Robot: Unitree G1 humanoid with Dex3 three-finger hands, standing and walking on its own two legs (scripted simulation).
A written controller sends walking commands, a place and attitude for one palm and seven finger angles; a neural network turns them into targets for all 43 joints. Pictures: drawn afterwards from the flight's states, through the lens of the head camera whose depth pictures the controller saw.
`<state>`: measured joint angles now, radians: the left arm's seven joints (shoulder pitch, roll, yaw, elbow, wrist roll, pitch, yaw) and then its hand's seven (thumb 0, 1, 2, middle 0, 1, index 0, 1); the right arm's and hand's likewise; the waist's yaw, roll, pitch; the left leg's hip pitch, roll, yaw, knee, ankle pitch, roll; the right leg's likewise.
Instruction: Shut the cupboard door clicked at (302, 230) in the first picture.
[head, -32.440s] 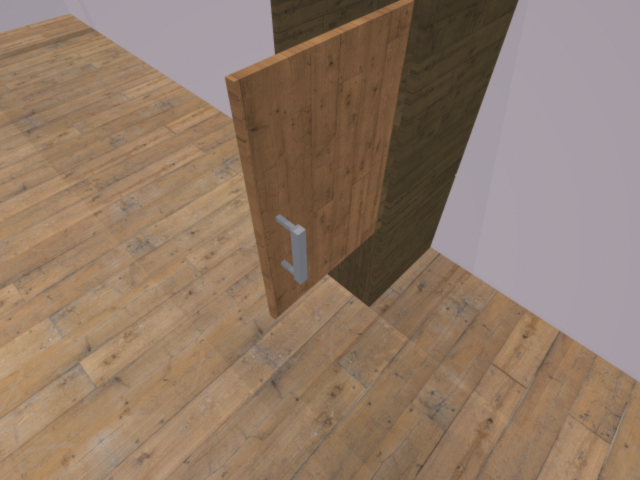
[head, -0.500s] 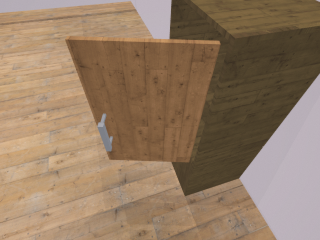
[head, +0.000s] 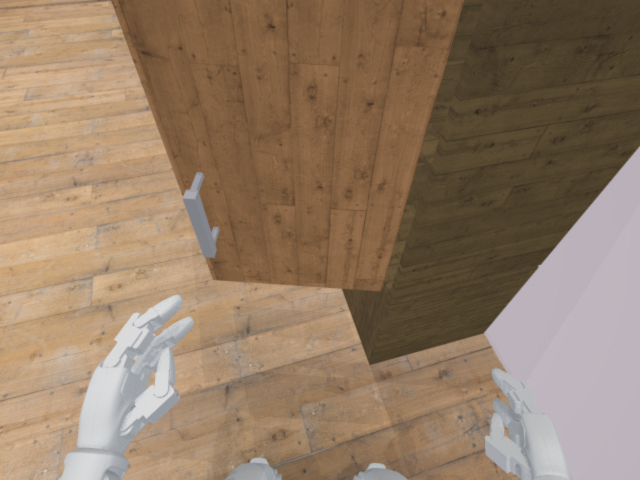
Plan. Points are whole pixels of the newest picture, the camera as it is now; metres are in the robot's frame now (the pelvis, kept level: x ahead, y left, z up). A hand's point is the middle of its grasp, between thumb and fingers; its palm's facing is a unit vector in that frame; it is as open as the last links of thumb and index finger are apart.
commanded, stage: raise the hand and make a fist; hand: left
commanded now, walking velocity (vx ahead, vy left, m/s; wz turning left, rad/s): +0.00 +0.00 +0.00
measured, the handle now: (204, 217) +0.52 +0.22 -0.03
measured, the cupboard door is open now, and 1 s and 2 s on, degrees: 71 71 71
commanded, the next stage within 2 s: bring the fist close to the handle in 1.62 s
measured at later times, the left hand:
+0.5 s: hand (156, 418) +0.20 +0.20 -0.01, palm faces -0.01 -1.00 -0.02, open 4.3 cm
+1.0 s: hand (143, 411) +0.20 +0.22 -0.01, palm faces -0.01 -1.00 -0.02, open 3.1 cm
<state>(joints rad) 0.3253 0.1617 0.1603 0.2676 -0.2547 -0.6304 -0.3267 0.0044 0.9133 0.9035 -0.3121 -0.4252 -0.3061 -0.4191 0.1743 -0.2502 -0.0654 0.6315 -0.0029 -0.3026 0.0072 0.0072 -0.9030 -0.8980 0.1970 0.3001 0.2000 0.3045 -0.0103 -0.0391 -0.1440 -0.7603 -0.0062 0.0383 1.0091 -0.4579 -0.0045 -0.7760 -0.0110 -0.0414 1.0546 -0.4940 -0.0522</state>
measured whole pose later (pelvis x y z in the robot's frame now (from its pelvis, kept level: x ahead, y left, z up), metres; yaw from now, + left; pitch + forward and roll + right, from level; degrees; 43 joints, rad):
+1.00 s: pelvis -0.01 +0.03 -0.05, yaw +0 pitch +19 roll -4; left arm 0.41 0.24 0.13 -0.04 -0.27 -0.42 -0.26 0.02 0.90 0.90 -1.21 -1.41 -1.21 -1.40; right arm 0.19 -0.23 0.02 0.45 0.00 -0.17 -0.04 0.01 -0.90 -0.90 0.20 0.30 0.20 0.30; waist 0.01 0.03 -0.17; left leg -1.09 0.00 -0.02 1.32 -0.57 0.04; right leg -1.03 0.00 -0.10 1.25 -0.56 -0.01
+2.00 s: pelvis -0.02 +0.01 -0.06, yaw +0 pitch +20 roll -3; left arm 0.15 0.26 0.16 0.14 -0.28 -0.40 -0.28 0.02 0.90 0.90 -1.30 -1.50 -1.30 -1.50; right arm 0.21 -0.25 0.02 0.51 0.01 -0.15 -0.06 0.01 -0.90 -0.90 0.20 0.30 0.20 0.30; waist 0.00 0.04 -0.17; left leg -1.13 0.01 -0.03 1.35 -0.57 0.01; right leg -1.08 0.01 -0.11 1.30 -0.57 -0.04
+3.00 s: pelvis -0.01 +0.02 -0.05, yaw -1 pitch +24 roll -1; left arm -0.53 0.31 0.31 0.87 -0.17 -0.53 -0.21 0.02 0.90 0.90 -1.30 -1.50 -1.30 -1.50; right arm 0.31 -0.26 0.00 0.63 0.00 0.00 -0.01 0.01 -0.90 -0.90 0.20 0.30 0.20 0.30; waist -0.09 0.03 -0.16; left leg -1.17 0.02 0.02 1.28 -0.54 0.02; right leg -1.16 0.02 -0.05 1.26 -0.53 -0.03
